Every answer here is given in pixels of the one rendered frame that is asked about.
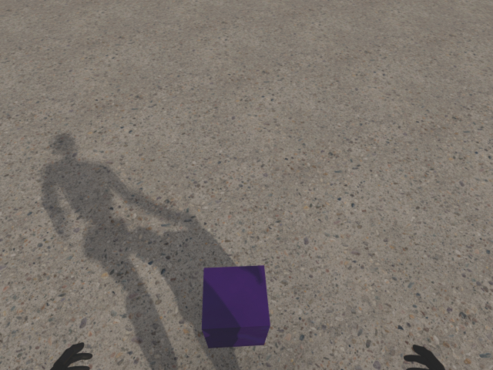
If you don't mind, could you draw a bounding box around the robot right hand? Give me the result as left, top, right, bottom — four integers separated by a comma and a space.
404, 345, 445, 370

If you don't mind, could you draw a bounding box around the carton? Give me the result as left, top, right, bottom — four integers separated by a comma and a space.
202, 265, 270, 348

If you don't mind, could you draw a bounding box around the robot left hand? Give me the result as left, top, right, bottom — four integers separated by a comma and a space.
50, 342, 92, 370

